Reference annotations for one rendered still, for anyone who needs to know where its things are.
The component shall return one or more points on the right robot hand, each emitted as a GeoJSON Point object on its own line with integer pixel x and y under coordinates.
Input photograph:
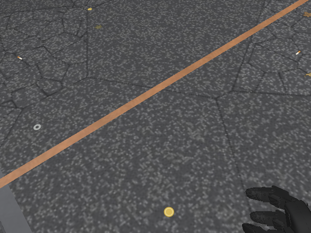
{"type": "Point", "coordinates": [295, 219]}

